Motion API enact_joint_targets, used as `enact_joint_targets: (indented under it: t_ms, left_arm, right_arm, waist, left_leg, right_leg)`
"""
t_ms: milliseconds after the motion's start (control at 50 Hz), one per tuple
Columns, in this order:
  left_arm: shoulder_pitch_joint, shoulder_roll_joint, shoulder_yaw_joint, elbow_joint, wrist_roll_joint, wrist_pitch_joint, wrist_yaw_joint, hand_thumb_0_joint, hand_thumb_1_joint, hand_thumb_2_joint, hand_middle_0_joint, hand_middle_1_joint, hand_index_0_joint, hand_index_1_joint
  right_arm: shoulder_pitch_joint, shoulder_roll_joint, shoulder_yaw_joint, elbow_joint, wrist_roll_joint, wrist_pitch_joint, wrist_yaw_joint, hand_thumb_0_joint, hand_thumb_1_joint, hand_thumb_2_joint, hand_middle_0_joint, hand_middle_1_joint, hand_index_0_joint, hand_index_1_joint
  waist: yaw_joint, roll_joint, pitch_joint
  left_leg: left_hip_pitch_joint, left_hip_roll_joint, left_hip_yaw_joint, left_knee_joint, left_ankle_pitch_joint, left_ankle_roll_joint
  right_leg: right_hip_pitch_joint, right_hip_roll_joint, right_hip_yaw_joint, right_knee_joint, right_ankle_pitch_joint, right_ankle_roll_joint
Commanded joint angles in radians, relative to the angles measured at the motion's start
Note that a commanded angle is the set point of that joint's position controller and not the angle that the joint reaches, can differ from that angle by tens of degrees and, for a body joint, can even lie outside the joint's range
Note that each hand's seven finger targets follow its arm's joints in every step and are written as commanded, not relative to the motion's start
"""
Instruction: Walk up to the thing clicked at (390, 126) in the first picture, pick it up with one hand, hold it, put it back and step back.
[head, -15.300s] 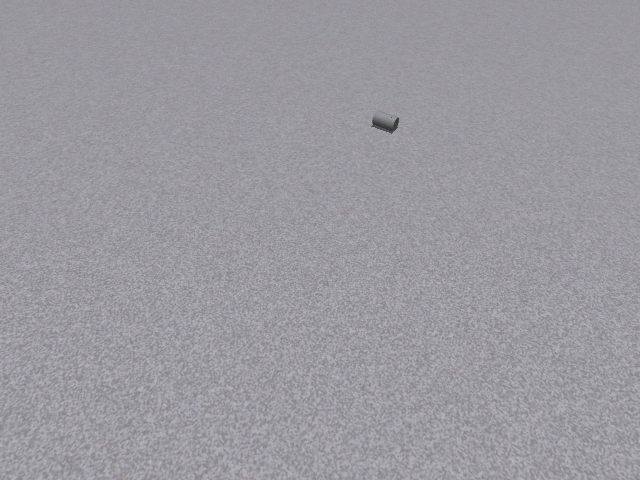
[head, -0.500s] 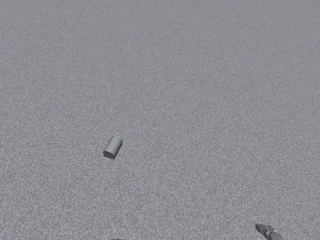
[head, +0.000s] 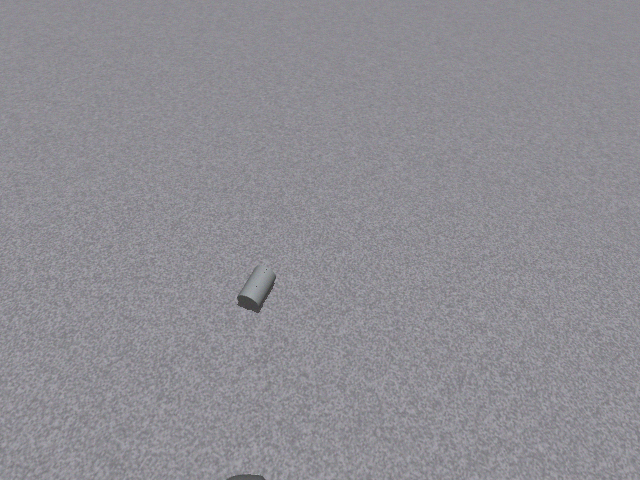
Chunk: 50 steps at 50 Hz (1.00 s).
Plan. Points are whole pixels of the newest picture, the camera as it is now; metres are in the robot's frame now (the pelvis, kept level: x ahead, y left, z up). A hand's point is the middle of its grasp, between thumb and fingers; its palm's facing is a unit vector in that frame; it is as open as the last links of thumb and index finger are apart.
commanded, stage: walk up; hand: left
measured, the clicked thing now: (257, 287) +0.81 +0.20 -0.72
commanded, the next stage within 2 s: stand in 0.86 s
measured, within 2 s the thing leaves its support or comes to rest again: neither
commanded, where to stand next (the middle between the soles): +0.41 -0.02 m, yaw -3 degrees
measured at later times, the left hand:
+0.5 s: hand out of the picture +0.13 +0.24 -0.14, palm faces -0.01 -0.93 -0.38, open 7.4 cm
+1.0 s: hand out of the picture +0.13 +0.24 -0.13, palm faces -0.02 -0.94 -0.33, open 7.4 cm
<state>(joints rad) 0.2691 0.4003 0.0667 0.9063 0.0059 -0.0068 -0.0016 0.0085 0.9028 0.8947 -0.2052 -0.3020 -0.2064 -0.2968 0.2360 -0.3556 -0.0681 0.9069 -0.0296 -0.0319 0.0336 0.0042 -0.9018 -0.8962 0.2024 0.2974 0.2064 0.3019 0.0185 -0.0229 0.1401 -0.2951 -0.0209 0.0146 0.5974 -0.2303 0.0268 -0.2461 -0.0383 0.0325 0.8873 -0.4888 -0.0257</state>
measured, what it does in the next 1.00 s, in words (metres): steps on the spot: right foot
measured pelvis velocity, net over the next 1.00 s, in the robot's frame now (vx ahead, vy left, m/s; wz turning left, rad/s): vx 0.04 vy -0.01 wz -0.01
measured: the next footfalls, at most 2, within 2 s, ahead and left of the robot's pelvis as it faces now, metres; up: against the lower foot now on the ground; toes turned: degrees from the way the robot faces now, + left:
right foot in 0.26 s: +0.11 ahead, -0.15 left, +0.00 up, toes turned -2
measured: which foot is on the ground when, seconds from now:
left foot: down 0.00-1.00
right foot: up 0.00-0.24, down 0.26-1.00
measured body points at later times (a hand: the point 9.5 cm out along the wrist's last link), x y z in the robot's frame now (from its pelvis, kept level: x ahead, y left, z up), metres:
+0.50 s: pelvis +0.04 -0.02 +0.00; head +0.07 -0.03 +0.45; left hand +0.13 +0.29 -0.11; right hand +0.12 -0.32 -0.13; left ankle +0.04 +0.11 -0.73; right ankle +0.07 -0.15 -0.72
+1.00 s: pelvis +0.04 -0.01 +0.02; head +0.05 -0.01 +0.47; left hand +0.13 +0.29 -0.11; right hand +0.14 -0.31 -0.11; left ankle +0.04 +0.11 -0.72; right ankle +0.07 -0.15 -0.72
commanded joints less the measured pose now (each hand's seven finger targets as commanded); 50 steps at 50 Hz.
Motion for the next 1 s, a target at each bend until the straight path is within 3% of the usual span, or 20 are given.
enact_joint_targets:
  t_ms: [0,20,60,160,200,240,260,280,300,320,360,400,460,480,500,520,600,740,860,980]
  left_arm:
    - [0.017,0.213,0.046,-0.071,-0.001,-0.015,0.009,0.000,0.900,0.900,-0.200,-0.300,-0.200,-0.300]
    - [0.043,0.210,0.048,-0.058,0.000,-0.014,0.002,0.000,0.900,0.900,-0.200,-0.300,-0.200,-0.300]
    - [0.077,0.181,0.041,-0.035,-0.001,-0.013,-0.007,0.000,0.900,0.900,-0.200,-0.300,-0.200,-0.300]
    - [0.023,0.151,0.035,-0.024,0.006,-0.028,-0.003,0.000,0.900,0.900,-0.200,-0.300,-0.200,-0.300]
    - [0.015,0.159,0.046,-0.007,0.013,-0.031,0.007,0.000,0.900,0.900,-0.200,-0.300,-0.200,-0.300]
    - [0.047,0.163,0.049,0.013,0.021,-0.040,0.017,0.000,0.900,0.900,-0.200,-0.300,-0.200,-0.300]
    - [0.038,0.199,0.058,0.007,0.027,-0.048,0.023,0.000,0.900,0.900,-0.200,-0.300,-0.200,-0.300]
    - [-0.007,0.245,0.061,-0.008,0.035,-0.058,0.026,0.000,0.900,0.900,-0.200,-0.300,-0.200,-0.300]
    - [-0.092,0.279,0.057,-0.022,0.022,-0.053,0.020,0.000,0.900,0.900,-0.200,-0.300,-0.200,-0.300]
    - [-0.154,0.266,0.052,-0.041,0.022,-0.050,0.018,0.000,0.900,0.900,-0.200,-0.300,-0.200,-0.300]
    - [-0.162,0.217,0.040,-0.040,0.016,-0.048,0.019,0.000,0.900,0.900,-0.200,-0.300,-0.200,-0.300]
    - [-0.171,0.205,0.038,-0.026,0.016,-0.048,0.021,0.000,0.900,0.900,-0.200,-0.300,-0.200,-0.300]
    - [-0.166,0.181,0.030,-0.016,0.000,-0.040,0.017,0.000,0.900,0.900,-0.200,-0.300,-0.200,-0.300]
    - [-0.151,0.163,0.026,-0.016,-0.007,-0.036,0.015,0.000,0.900,0.900,-0.200,-0.300,-0.200,-0.300]
    - [-0.140,0.159,0.027,0.001,-0.012,-0.031,0.015,0.000,0.900,0.900,-0.200,-0.300,-0.200,-0.300]
    - [-0.152,0.168,0.029,0.019,-0.007,-0.031,0.017,0.000,0.900,0.900,-0.200,-0.300,-0.200,-0.300]
    - [-0.200,0.172,0.025,0.033,-0.009,-0.032,0.015,0.000,0.900,0.900,-0.200,-0.300,-0.200,-0.300]
    - [-0.227,0.156,0.010,0.075,-0.010,-0.026,0.008,0.000,0.900,0.900,-0.200,-0.300,-0.200,-0.300]
    - [-0.233,0.141,-0.013,0.127,-0.001,-0.027,-0.001,0.000,0.900,0.900,-0.200,-0.300,-0.200,-0.300]
    - [-0.240,0.162,-0.025,0.157,0.003,-0.040,0.001,0.000,0.900,0.900,-0.200,-0.300,-0.200,-0.300]
  right_arm:
    - [0.028,-0.293,-0.081,-0.082,0.008,-0.020,-0.031,0.000,-0.900,-0.900,0.200,0.300,0.200,0.300]
    - [-0.018,-0.268,-0.069,-0.098,0.008,-0.023,-0.033,0.000,-0.900,-0.900,0.200,0.300,0.200,0.300]
    - [-0.024,-0.251,-0.060,-0.093,0.006,-0.029,-0.033,0.000,-0.900,-0.900,0.200,0.300,0.200,0.300]
    - [-0.041,-0.252,-0.053,-0.096,0.000,-0.011,-0.032,0.000,-0.900,-0.900,0.200,0.300,0.200,0.300]
    - [-0.064,-0.250,-0.047,-0.095,0.004,0.004,-0.033,0.000,-0.900,-0.900,0.200,0.300,0.200,0.300]
    - [-0.104,-0.212,-0.027,-0.098,0.021,0.017,-0.035,0.000,-0.900,-0.900,0.200,0.300,0.200,0.300]
    - [-0.088,-0.166,-0.011,-0.096,0.028,0.018,-0.037,0.000,-0.900,-0.900,0.200,0.300,0.200,0.300]
    - [-0.070,-0.126,0.002,-0.095,0.039,0.020,-0.038,0.000,-0.900,-0.900,0.200,0.300,0.200,0.300]
    - [-0.054,-0.157,-0.011,-0.065,0.035,0.031,-0.046,0.000,-0.900,-0.900,0.200,0.300,0.200,0.300]
    - [-0.026,-0.188,-0.020,-0.033,0.031,0.034,-0.048,0.000,-0.900,-0.900,0.200,0.300,0.200,0.300]
    - [-0.037,-0.195,-0.016,-0.010,0.032,0.026,-0.044,0.000,-0.900,-0.900,0.200,0.300,0.200,0.300]
    - [-0.032,-0.181,-0.011,0.016,0.030,0.019,-0.044,0.000,-0.900,-0.900,0.200,0.300,0.200,0.300]
    - [-0.019,-0.201,-0.010,0.045,0.022,0.003,-0.050,0.000,-0.900,-0.900,0.200,0.300,0.200,0.300]
    - [-0.033,-0.222,-0.013,0.043,0.015,-0.002,-0.053,0.000,-0.900,-0.900,0.200,0.300,0.200,0.300]
    - [-0.098,-0.244,-0.013,0.041,0.022,-0.004,-0.048,0.000,-0.900,-0.900,0.200,0.300,0.200,0.300]
    - [-0.140,-0.242,-0.013,0.040,0.026,-0.003,-0.045,0.000,-0.900,-0.900,0.200,0.300,0.200,0.300]
    - [-0.124,-0.209,0.005,0.083,0.021,-0.002,-0.049,0.000,-0.900,-0.900,0.200,0.300,0.200,0.300]
    - [-0.192,-0.203,0.016,0.117,0.013,-0.005,-0.041,0.000,-0.900,-0.900,0.200,0.300,0.200,0.300]
    - [-0.207,-0.210,0.014,0.135,0.020,-0.011,-0.036,0.000,-0.900,-0.900,0.200,0.300,0.200,0.300]
    - [-0.190,-0.201,0.013,0.157,0.022,-0.009,-0.032,0.000,-0.900,-0.900,0.200,0.300,0.200,0.300]
  waist:
    - [-0.015,0.104,-0.053]
    - [0.001,0.110,-0.036]
    - [0.004,0.154,-0.042]
    - [-0.020,0.240,-0.090]
    - [-0.012,0.207,-0.112]
    - [0.030,0.143,-0.155]
    - [0.027,0.041,-0.178]
    - [-0.005,-0.120,-0.162]
    - [-0.009,-0.142,-0.137]
    - [-0.028,-0.131,-0.097]
    - [-0.034,-0.113,-0.082]
    - [-0.037,-0.139,-0.123]
    - [-0.026,-0.082,-0.221]
    - [-0.013,-0.050,-0.249]
    - [0.017,-0.018,-0.237]
    - [0.019,-0.002,-0.213]
    - [-0.002,0.035,-0.226]
    - [0.012,0.090,-0.165]
    - [-0.006,0.101,-0.170]
    - [-0.024,0.036,-0.172]
  left_leg:
    - [0.051,0.319,-0.423,-0.361,-0.286,0.200]
    - [0.032,0.272,-0.335,-0.352,-0.259,0.163]
    - [0.004,0.229,-0.242,-0.343,-0.159,0.148]
    - [0.008,0.245,-0.170,-0.247,0.000,0.172]
    - [-0.047,0.231,-0.165,-0.182,0.006,0.148]
    - [-0.085,0.191,-0.128,-0.050,0.033,0.091]
    - [-0.107,0.149,-0.105,0.033,0.008,0.048]
    - [-0.134,0.043,-0.078,0.135,-0.108,-0.006]
    - [-0.037,0.017,-0.074,0.214,-0.308,-0.020]
    - [0.026,0.034,-0.085,0.243,-0.324,-0.026]
    - [0.020,0.029,-0.077,0.157,-0.273,-0.010]
    - [0.031,0.040,-0.055,0.041,-0.153,-0.010]
    - [0.159,0.107,-0.133,-0.118,0.225,0.016]
    - [0.157,0.155,-0.175,-0.135,0.301,0.037]
    - [0.104,0.169,-0.189,-0.125,0.275,0.053]
    - [0.053,0.160,-0.184,-0.121,0.238,0.046]
    - [0.062,0.135,-0.143,-0.163,0.211,0.023]
    - [0.051,0.154,-0.165,-0.261,0.139,0.014]
    - [0.092,0.153,-0.162,-0.335,0.046,-0.002]
    - [0.178,0.143,-0.130,-0.323,0.117,-0.008]
  right_leg:
    - [-0.227,0.014,0.110,0.240,-0.027,-0.032]
    - [-0.221,0.005,0.095,0.193,0.022,-0.028]
    - [-0.175,0.007,0.043,0.103,0.092,-0.003]
    - [-0.055,0.002,-0.036,-0.185,0.130,0.032]
    - [0.045,0.028,-0.056,-0.292,0.197,0.031]
    - [0.163,0.033,-0.041,-0.432,0.295,0.013]
    - [0.183,-0.043,0.093,-0.475,0.317,-0.011]
    - [0.121,-0.202,0.333,-0.561,0.345,-0.066]
    - [-0.055,-0.310,0.418,-0.592,0.256,-0.190]
    - [-0.135,-0.311,0.409,-0.568,0.255,-0.219]
    - [-0.110,-0.232,0.269,-0.535,0.340,-0.160]
    - [-0.036,-0.191,0.201,-0.496,0.390,-0.115]
    - [0.013,-0.122,0.109,-0.363,0.576,-0.044]
    - [0.038,-0.089,0.076,-0.333,0.556,-0.022]
    - [0.062,-0.053,0.043,-0.365,0.443,-0.008]
    - [0.102,-0.059,0.035,-0.390,0.420,-0.002]
    - [0.141,-0.088,0.052,-0.397,0.494,-0.028]
    - [0.139,-0.066,0.031,-0.466,0.401,-0.004]
    - [0.161,-0.076,0.047,-0.538,0.376,0.009]
    - [0.125,-0.093,0.056,-0.588,0.415,0.009]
